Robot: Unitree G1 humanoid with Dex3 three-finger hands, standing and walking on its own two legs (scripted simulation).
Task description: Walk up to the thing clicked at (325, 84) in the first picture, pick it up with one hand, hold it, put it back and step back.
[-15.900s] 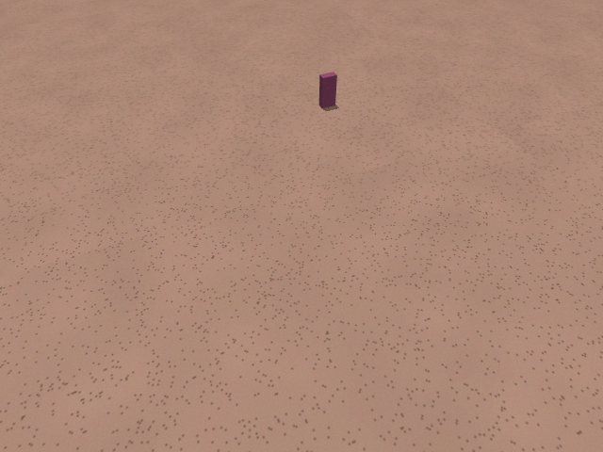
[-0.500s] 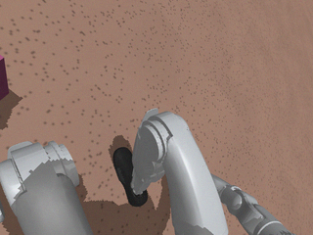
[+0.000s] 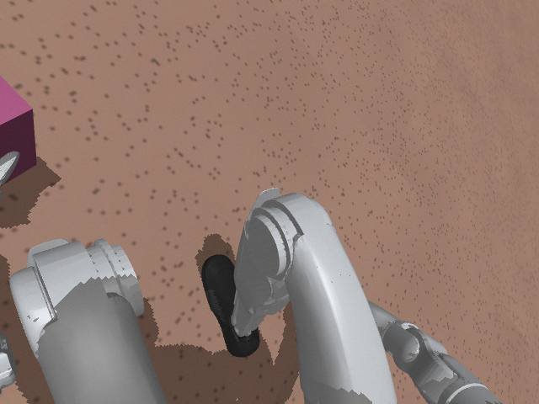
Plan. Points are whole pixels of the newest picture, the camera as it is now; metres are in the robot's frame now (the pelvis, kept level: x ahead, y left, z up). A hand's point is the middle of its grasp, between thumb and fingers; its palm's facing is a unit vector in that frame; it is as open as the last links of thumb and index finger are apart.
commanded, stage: settle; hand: left
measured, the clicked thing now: out of the picture +0.46 +0.23 -0.18
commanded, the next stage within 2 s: lift in 1.60 s
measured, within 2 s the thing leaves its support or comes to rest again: neither
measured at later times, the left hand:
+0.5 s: hand out of the picture +0.44 +0.27 -0.05, palm faces +0.23 -0.97 -0.06, open 8.7 cm
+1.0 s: hand out of the picture +0.44 +0.26 +0.02, palm faces +0.23 -0.97 -0.05, open 8.9 cm
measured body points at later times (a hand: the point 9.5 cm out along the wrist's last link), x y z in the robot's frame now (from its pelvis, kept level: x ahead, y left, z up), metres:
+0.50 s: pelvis +0.01 -0.01 +0.03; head +0.21 +0.14 +0.40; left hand +0.42 +0.32 -0.05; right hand +0.17 -0.25 -0.05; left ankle +0.08 +0.12 -0.26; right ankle +0.16 -0.13 -0.26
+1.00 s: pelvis +0.03 -0.02 +0.06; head +0.22 +0.08 +0.46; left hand +0.42 +0.31 +0.03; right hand +0.21 -0.25 -0.05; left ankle +0.08 +0.12 -0.26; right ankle +0.16 -0.13 -0.26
